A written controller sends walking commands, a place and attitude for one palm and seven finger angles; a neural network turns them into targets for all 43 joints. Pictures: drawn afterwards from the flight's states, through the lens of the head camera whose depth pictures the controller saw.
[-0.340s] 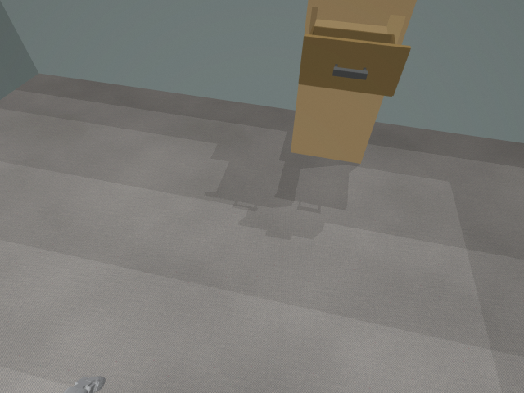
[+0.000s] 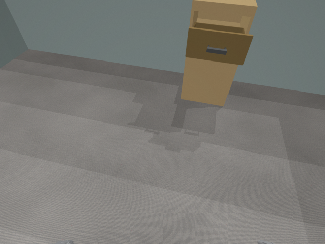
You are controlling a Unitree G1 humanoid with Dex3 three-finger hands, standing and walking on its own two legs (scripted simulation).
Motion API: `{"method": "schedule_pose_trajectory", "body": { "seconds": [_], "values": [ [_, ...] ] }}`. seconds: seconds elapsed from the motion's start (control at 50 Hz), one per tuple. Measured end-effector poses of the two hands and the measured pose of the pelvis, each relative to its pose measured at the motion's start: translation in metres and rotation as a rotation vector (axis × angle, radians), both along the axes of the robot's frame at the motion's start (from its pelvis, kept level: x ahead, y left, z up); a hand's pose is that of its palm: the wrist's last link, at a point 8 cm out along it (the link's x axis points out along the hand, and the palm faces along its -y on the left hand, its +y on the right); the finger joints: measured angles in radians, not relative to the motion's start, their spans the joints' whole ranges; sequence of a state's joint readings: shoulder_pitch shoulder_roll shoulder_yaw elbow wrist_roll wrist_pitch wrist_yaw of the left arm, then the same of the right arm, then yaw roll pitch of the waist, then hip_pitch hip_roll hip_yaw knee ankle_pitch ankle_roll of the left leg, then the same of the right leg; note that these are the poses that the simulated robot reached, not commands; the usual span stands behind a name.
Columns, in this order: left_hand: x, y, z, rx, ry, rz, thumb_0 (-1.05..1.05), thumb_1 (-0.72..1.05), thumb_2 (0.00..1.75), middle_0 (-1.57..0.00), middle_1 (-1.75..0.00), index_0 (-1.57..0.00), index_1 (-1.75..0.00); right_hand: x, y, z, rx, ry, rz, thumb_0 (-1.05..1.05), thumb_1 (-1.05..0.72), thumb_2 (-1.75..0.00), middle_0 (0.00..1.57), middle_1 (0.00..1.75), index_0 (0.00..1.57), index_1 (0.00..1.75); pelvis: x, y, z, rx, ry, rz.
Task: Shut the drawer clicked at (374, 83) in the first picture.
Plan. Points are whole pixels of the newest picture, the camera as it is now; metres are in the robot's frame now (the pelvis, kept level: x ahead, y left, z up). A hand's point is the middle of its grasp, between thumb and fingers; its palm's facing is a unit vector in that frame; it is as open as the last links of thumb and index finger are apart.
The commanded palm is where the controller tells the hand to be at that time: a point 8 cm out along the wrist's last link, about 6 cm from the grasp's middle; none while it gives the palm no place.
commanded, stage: stand and wait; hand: left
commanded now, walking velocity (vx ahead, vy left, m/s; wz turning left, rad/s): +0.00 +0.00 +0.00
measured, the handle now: (216, 49) +1.18 -0.26 -0.07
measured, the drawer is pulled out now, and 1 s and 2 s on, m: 0.30 0.30 0.30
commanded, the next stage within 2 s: look at it before walking up in 0.48 s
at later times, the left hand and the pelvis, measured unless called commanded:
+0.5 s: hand out of the picture +0.05 +0.24 -0.16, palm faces -0.03 -0.95 -0.33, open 7.4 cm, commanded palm none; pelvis -0.02 -0.01 +0.00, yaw +0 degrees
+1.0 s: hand out of the picture +0.05 +0.23 -0.15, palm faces -0.03 -0.95 -0.32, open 7.4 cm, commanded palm none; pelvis -0.02 -0.01 +0.00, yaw +0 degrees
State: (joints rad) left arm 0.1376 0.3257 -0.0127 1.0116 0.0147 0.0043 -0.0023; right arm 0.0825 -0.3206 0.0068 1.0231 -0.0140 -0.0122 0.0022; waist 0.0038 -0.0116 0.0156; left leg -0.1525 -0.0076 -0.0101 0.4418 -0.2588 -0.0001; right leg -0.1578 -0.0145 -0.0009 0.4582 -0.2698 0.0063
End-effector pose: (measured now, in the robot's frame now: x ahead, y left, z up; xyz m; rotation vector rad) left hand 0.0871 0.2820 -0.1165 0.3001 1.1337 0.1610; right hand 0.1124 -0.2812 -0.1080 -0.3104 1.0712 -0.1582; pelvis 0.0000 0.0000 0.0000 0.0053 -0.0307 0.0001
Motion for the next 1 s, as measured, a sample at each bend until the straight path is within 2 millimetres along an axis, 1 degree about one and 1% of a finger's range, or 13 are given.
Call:
{"method": "schedule_pose_trajectory", "body": {
  "seconds": [0.22,0.3,0.4,0.52,0.72,1.0],
  "values": [
    [-0.034,0.002,-0.003,0.013,0.083,0.025,0.01,0.91,0.9,-0.2,-0.3,-0.2,-0.3,-0.047,-0.016,-0.007,-0.015,0.115,-0.039,0.01,-0.91,-0.9,0.21,0.3,0.21,0.3,-0.009,-0.006,0.002,-0.002,-0.005,0.002],
    [-0.041,0.003,-0.003,0.016,0.097,0.028,0.01,0.91,0.9,-0.2,-0.3,-0.2,-0.3,-0.06,-0.018,-0.009,-0.015,0.145,-0.049,0.01,-0.91,-0.9,0.2,0.3,0.21,0.3,-0.012,-0.007,0.002,-0.003,-0.005,0.002],
    [-0.044,0.002,-0.003,0.017,0.1,0.025,0.01,0.91,0.9,-0.2,-0.3,-0.2,-0.3,-0.07,-0.017,-0.01,-0.009,0.163,-0.056,0.01,-0.91,-0.9,0.2,0.3,0.21,0.3,-0.016,-0.007,0.003,-0.003,-0.005,0.001],
    [-0.041,-0.001,-0.002,0.011,0.086,0.021,0.01,0.91,0.9,-0.2,-0.3,-0.2,-0.3,-0.074,-0.015,-0.011,-0.002,0.162,-0.057,0.01,-0.91,-0.9,0.21,0.3,0.21,0.3,-0.018,-0.008,0.003,-0.002,-0.006,0.001],
    [-0.038,-0.004,-0.001,0.005,0.069,0.015,0.01,0.91,0.9,-0.2,-0.3,-0.2,-0.3,-0.068,-0.012,-0.01,0.006,0.138,-0.051,0.01,-0.91,-0.9,0.21,0.3,0.21,0.3,-0.021,-0.008,0.004,-0.001,-0.006,0.0],
    [-0.046,-0.003,-0.002,0.008,0.093,0.027,0.01,0.91,0.9,-0.2,-0.3,-0.2,-0.3,-0.063,-0.015,-0.009,0.001,0.14,-0.045,0.01,-0.91,-0.9,0.21,0.3,0.21,0.3,-0.019,-0.009,0.004,-0.002,-0.002,0.002]
  ]
}}
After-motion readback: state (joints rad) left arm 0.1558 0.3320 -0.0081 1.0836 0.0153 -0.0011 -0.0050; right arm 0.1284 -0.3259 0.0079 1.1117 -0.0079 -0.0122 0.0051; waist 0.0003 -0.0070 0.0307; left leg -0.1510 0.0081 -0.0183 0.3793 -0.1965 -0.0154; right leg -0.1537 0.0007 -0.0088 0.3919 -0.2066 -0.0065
